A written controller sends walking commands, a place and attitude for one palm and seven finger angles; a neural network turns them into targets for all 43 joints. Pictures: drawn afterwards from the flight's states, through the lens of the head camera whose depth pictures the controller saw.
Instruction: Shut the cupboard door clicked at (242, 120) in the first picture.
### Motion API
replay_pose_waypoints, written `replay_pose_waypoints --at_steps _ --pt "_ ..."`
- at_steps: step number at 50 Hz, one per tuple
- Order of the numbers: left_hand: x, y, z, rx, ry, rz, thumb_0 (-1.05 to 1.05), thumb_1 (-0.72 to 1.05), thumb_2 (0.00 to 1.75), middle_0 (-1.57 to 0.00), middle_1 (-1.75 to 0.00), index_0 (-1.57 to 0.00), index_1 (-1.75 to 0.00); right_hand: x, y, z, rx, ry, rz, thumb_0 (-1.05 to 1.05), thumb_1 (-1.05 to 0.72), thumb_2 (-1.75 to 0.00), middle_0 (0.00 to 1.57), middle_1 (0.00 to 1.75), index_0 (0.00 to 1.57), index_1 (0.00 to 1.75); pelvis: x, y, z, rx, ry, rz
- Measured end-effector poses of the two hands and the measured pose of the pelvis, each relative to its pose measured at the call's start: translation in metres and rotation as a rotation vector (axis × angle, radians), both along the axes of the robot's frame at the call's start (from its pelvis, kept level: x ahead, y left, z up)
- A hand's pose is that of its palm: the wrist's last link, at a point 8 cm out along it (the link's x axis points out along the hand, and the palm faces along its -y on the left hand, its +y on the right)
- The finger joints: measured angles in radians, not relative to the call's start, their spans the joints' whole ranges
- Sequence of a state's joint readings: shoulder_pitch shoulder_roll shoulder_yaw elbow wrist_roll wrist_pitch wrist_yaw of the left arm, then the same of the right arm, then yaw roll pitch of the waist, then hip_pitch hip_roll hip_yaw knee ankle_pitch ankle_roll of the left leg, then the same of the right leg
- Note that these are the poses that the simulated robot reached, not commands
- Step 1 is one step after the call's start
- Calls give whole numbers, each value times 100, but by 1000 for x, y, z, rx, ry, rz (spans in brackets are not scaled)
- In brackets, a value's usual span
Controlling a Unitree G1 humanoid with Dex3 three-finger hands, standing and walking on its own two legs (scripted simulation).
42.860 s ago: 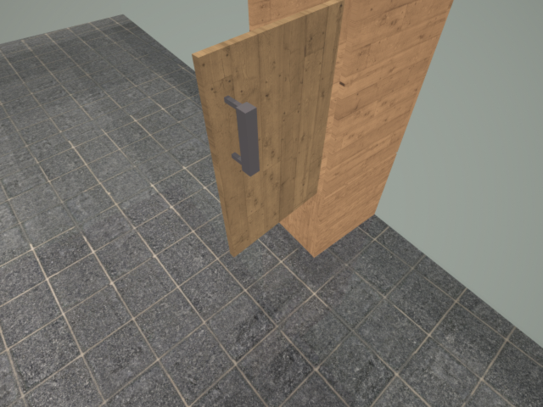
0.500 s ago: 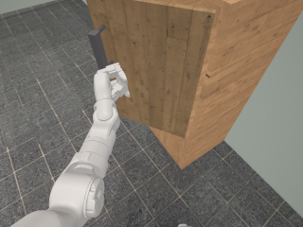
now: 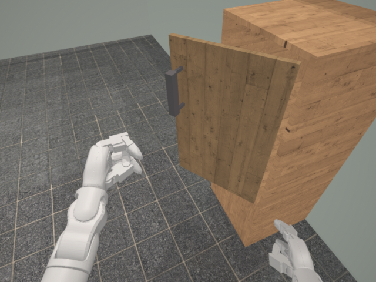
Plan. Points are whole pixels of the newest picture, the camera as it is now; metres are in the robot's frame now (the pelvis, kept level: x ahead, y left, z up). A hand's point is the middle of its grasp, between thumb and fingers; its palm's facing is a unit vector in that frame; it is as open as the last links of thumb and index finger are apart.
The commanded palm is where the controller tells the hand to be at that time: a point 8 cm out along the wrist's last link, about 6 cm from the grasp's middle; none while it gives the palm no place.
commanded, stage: draw the hand back to the body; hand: left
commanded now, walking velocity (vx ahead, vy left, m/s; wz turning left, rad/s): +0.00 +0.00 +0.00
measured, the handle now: (177, 91) +0.65 +0.09 +0.08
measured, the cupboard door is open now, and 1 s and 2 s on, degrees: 34 34 34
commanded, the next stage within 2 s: step back with the hand held close in 0.86 s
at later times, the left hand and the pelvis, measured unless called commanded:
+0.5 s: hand (32, 198) +0.20 +0.28 +0.16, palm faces +0.47 -0.78 -0.42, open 6.3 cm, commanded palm +0.15 +0.31 +0.17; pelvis +0.01 +0.01 +0.00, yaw +0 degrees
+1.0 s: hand (29, 199) +0.20 +0.28 +0.16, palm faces +0.49 -0.78 -0.40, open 7.4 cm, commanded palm +0.15 +0.31 +0.17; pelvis +0.01 +0.01 +0.00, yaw +0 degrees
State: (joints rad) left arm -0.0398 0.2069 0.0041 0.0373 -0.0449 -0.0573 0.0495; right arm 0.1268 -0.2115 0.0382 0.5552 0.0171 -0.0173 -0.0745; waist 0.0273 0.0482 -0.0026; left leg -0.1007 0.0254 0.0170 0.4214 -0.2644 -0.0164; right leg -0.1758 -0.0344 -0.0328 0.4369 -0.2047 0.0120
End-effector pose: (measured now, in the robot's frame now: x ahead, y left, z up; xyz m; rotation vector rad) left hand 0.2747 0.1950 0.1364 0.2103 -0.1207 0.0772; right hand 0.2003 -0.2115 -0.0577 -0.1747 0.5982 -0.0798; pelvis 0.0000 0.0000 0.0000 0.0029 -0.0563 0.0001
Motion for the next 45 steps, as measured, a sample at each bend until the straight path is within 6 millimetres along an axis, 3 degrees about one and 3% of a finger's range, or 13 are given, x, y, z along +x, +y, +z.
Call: replay_pose_waypoints --at_steps 5,11,19,27,31,38,45 --pt "-30 26 8 38 -15 87 2 89 90 -95 -112 -96 -113 4 15 -4 5 25 54 1 -90 -90 20 30 20 30 4 2 2 -4 -15 13" --pt "-58 56 17 90 -29 194 2 89 90 -79 -95 -80 -95 -9 21 -21 11 99 64 1 -90 -90 20 30 20 30 8 4 2 -7 -24 19" --pt "-89 90 29 180 -34 321 2 89 90 -57 -71 -58 -71 -27 11 -34 0 151 23 1 -90 -90 20 30 20 30 12 7 2 -7 -24 13" --pt "-125 122 43 279 -47 440 2 89 90 -36 -47 -36 -48 -27 -4 -31 -27 119 -13 1 -90 -90 20 30 20 30 13 8 1 -9 -23 9" --pt "-132 125 41 259 -59 479 2 89 90 -28 -39 -28 -39 -23 -6 -28 -47 96 1 1 -90 -90 20 30 20 30 10 8 1 -8 -28 16" --pt "-125 116 33 214 -63 442 2 89 90 -22 -32 -22 -33 -16 -2 -18 -50 51 11 1 -90 -90 20 30 20 30 8 7 1 -7 -28 15" --pt "-122 113 40 237 -84 413 2 89 90 -21 -31 -21 -31 -15 4 -15 -31 27 14 1 -90 -90 20 30 20 30 9 6 1 -9 -32 8"
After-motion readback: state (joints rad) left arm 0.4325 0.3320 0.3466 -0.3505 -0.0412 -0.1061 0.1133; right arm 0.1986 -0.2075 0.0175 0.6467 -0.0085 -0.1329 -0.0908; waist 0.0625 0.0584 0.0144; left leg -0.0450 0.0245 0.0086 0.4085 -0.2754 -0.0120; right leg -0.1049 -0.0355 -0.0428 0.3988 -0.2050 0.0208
